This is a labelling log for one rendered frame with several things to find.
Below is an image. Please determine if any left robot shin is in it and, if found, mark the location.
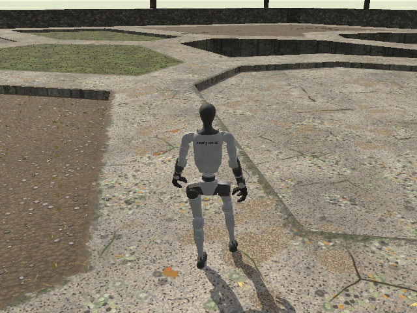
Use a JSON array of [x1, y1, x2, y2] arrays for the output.
[[192, 218, 204, 260]]

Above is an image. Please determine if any robot right upper arm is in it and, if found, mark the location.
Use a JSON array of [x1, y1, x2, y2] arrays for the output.
[[221, 131, 238, 168]]

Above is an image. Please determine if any right robot shin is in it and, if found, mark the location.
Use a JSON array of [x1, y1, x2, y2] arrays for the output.
[[224, 201, 235, 244]]

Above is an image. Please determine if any robot shin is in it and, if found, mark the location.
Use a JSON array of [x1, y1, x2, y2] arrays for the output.
[[224, 201, 235, 244], [192, 218, 204, 260]]

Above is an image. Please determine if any right robot hand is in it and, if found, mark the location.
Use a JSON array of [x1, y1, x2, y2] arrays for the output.
[[232, 186, 248, 202]]

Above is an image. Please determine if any left robot hand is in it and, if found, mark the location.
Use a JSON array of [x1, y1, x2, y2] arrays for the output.
[[172, 177, 187, 188]]

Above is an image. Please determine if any left robot forearm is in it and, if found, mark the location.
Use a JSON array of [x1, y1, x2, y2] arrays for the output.
[[173, 158, 184, 179]]

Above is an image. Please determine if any right robot forearm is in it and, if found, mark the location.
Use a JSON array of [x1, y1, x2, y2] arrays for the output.
[[232, 158, 246, 188]]

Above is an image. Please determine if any robot left upper arm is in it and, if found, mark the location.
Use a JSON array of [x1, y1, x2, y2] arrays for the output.
[[177, 132, 194, 167]]

